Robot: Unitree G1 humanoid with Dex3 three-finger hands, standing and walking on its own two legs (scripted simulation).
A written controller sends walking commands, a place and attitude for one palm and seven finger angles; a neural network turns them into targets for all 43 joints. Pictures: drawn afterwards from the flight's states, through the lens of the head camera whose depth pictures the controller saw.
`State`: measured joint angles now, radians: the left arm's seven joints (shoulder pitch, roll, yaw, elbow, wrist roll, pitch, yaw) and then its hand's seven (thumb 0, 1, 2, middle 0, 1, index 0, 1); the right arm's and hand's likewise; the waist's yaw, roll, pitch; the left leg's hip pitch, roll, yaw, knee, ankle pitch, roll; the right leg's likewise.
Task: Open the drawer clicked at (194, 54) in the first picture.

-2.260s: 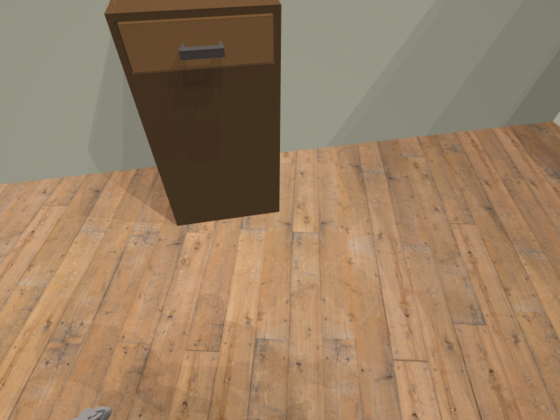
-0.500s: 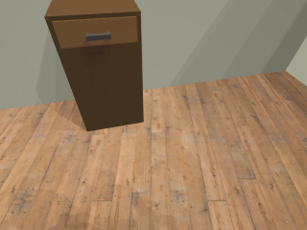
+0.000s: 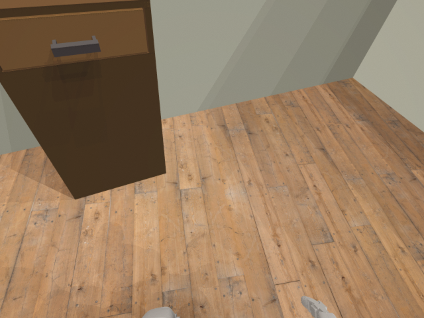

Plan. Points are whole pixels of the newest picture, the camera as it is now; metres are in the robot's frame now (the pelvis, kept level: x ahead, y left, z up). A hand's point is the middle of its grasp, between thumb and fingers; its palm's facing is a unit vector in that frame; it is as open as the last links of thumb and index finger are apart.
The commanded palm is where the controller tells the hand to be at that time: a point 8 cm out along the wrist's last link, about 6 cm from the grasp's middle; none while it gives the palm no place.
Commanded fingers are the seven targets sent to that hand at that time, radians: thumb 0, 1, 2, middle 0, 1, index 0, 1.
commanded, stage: walk to a spot facing it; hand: left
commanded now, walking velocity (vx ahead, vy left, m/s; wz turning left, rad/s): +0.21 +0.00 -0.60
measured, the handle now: (75, 44) +0.78 +0.51 +0.07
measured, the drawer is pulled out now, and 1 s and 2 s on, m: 0.00 0.00 0.00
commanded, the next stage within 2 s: turn to face it in 0.34 s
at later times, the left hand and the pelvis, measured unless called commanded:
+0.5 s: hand (175, 226) +0.34 +0.12 -0.14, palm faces -0.31 -0.92 -0.25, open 7.3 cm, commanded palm none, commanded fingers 0.00 0.90 0.90 -0.20 -0.30 -0.20 -0.30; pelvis +0.13 -0.01 +0.00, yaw -16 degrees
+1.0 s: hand (127, 251) +0.27 +0.22 -0.15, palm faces -0.02 -0.98 -0.21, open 7.3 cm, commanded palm none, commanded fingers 0.00 0.90 0.90 -0.20 -0.30 -0.20 -0.30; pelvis +0.19 +0.02 +0.03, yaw -4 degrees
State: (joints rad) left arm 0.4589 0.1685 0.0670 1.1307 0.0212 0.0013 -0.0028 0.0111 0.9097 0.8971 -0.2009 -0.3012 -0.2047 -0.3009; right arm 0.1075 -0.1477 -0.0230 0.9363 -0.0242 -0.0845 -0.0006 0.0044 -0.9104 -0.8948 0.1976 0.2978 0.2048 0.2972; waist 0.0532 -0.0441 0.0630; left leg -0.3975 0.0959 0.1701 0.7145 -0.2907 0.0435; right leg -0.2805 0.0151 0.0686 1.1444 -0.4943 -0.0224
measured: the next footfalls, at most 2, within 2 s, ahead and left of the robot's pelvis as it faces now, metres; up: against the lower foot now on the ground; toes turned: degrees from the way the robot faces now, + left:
right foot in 0.44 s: +0.20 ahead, -0.13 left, +0.00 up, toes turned -21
left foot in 0.78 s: +0.25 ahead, +0.09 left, +0.00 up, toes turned -3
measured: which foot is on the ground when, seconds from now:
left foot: down 0.00-0.44, up 0.46-0.76, down 0.78-1.00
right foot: up 0.00-0.42, down 0.44-0.78, up 0.80-1.00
